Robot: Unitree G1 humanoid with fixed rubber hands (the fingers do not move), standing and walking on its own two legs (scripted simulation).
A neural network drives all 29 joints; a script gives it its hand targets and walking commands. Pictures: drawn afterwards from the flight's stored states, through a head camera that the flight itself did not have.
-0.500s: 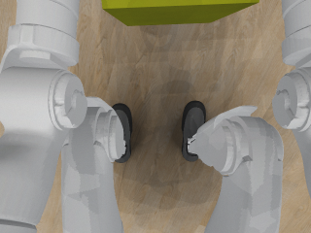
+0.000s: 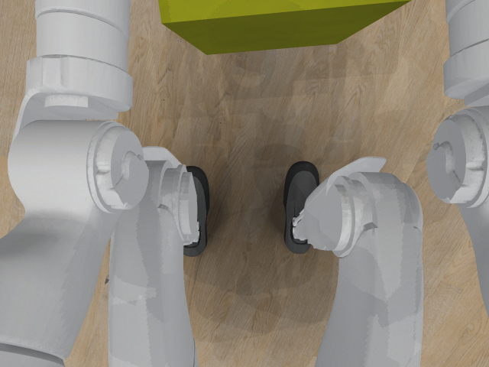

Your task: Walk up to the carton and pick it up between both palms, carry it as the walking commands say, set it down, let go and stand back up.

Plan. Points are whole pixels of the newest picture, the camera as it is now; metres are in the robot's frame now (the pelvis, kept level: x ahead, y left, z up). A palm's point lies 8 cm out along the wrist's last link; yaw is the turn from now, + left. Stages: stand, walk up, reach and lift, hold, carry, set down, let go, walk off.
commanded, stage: reach and lift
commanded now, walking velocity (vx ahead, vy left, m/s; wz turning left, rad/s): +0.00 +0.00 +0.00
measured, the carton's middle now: out of the picture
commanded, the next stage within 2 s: none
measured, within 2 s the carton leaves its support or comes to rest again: neither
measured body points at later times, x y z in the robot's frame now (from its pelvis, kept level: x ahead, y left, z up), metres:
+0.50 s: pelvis -0.02 +0.00 +0.05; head +0.32 +0.00 +0.33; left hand +0.57 +0.17 -0.02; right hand +0.59 -0.14 -0.02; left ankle +0.13 +0.14 -0.35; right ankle +0.15 -0.09 -0.35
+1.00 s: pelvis -0.03 +0.00 +0.10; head +0.29 +0.00 +0.41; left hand +0.54 +0.17 +0.05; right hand +0.57 -0.13 +0.05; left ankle +0.13 +0.14 -0.35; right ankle +0.15 -0.09 -0.35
